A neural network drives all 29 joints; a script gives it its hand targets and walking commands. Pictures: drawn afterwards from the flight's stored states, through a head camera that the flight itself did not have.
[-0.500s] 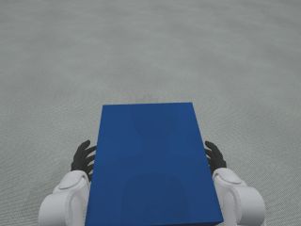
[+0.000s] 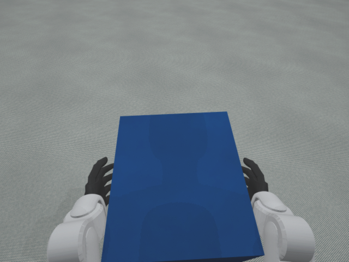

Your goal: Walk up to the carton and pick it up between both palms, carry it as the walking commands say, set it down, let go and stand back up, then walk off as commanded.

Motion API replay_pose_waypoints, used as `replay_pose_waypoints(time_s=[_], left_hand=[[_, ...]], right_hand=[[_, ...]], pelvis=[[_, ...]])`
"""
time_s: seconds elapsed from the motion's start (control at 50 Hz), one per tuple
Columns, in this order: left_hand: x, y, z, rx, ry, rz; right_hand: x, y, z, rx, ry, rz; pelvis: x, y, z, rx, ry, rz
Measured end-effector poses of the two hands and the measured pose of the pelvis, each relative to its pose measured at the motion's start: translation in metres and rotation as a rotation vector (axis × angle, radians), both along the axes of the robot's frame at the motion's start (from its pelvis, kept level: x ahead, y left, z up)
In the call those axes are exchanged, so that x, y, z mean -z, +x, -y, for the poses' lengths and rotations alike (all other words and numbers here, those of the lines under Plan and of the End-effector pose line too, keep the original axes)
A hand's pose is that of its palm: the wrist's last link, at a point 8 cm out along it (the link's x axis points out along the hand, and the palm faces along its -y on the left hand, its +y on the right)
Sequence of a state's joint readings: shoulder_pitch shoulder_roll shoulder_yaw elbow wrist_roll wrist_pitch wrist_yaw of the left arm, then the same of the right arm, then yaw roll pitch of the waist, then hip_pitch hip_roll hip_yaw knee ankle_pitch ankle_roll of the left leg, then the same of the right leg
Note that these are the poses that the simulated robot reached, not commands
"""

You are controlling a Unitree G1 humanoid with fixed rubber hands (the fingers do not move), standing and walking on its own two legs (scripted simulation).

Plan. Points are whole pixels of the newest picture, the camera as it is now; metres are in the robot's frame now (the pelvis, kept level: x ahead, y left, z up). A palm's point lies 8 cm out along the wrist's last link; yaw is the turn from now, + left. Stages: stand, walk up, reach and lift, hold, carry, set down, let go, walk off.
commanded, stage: carry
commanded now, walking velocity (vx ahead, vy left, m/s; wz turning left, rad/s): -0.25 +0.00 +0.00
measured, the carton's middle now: (177, 197) +0.27 -0.01 +0.03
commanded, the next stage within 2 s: none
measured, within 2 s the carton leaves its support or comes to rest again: neither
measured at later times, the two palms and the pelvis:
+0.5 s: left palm out of the picture +0.05 +0.13 +0.10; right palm out of the picture +0.04 -0.17 +0.08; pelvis -0.19 -0.01 +0.01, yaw +0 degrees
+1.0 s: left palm out of the picture -0.16 +0.18 +0.09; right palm out of the picture -0.16 -0.13 +0.07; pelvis -0.40 +0.02 +0.00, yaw +0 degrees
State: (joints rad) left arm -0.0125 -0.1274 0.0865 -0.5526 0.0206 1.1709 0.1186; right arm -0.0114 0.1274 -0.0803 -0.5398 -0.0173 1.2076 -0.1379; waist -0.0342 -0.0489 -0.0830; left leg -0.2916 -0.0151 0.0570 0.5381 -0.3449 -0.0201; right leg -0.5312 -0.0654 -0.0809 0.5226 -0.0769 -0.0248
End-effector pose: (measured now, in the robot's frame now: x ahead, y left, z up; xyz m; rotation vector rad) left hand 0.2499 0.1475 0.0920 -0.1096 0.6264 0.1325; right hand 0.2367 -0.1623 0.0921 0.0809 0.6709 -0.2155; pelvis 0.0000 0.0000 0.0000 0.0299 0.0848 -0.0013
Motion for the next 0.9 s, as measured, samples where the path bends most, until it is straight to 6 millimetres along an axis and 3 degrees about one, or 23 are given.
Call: replay_pose_waypoints(time_s=[0.1, 0.2, 0.32, 0.38, 0.54, 0.68, 0.8, 0.9], left_hand=[[0.009, -0.052, -0.023, -0.048, -0.023, -0.061], [0.011, -0.092, -0.030, -0.076, -0.025, -0.073], [0.001, -0.127, -0.014, -0.060, 0.015, -0.016], [0.000, -0.148, 0.000, -0.025, 0.042, -0.045], [-0.008, -0.209, 0.012, 0.018, 0.041, -0.042], [-0.003, -0.268, -0.014, -0.003, 0.011, 0.000], [0.014, -0.336, -0.044, -0.071, -0.025, -0.073], [0.015, -0.377, -0.050, -0.094, -0.020, -0.083]], right_hand=[[0.007, -0.041, -0.023, -0.050, -0.022, -0.062], [0.011, -0.075, -0.030, -0.077, -0.021, -0.073], [0.015, -0.116, -0.014, -0.061, 0.018, -0.017], [0.020, -0.147, -0.001, -0.027, 0.043, -0.046], [0.005, -0.216, 0.011, 0.019, 0.043, -0.041], [-0.001, -0.265, -0.014, -0.004, 0.008, 0.001], [0.011, -0.317, -0.044, -0.073, -0.024, -0.073], [0.017, -0.355, -0.050, -0.094, -0.014, -0.083]], pelvis=[[-0.004, -0.037, -0.009, -0.009, -0.026, 0.030], [-0.003, -0.074, -0.009, -0.008, -0.043, 0.027], [0.005, -0.121, 0.000, 0.008, -0.027, 0.011], [0.000, -0.145, 0.004, 0.007, -0.037, 0.024], [-0.011, -0.206, 0.004, 0.007, 0.019, 0.023], [-0.001, -0.267, -0.014, -0.007, 0.002, -0.004], [-0.002, -0.317, -0.025, -0.021, -0.017, 0.036], [-0.002, -0.356, -0.026, -0.016, -0.037, 0.030]])
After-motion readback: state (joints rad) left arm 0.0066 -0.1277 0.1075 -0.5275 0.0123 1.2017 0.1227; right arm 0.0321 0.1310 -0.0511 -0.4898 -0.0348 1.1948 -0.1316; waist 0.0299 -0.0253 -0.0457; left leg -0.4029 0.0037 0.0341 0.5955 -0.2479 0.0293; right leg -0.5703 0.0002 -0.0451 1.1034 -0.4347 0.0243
